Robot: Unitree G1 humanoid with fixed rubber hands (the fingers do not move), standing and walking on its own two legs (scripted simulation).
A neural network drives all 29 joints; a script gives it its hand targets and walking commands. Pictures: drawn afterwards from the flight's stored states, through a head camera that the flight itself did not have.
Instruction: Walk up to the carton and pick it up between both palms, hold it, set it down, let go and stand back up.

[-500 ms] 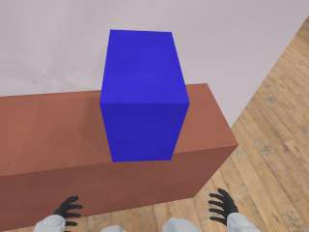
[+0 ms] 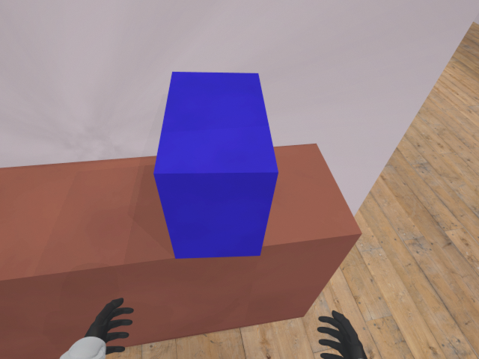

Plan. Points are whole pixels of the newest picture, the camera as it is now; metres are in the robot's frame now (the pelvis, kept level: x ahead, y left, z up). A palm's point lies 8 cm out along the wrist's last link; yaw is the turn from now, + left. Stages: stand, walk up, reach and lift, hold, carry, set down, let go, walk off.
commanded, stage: reach and lift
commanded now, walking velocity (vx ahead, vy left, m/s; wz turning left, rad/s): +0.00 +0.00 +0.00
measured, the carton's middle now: (217, 165) +0.50 +0.02 +0.02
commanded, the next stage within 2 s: none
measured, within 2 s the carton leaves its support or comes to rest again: neither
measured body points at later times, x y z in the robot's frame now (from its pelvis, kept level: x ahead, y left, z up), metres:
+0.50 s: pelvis +0.02 +0.01 +0.01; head +0.02 +0.01 +0.46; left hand +0.20 +0.23 -0.07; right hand +0.17 -0.18 -0.08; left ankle +0.04 +0.11 -0.73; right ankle +0.04 -0.10 -0.73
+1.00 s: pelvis +0.06 +0.02 +0.01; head +0.06 +0.03 +0.46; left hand +0.23 +0.22 -0.04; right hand +0.24 -0.16 -0.04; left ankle +0.04 +0.11 -0.73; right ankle +0.04 -0.10 -0.73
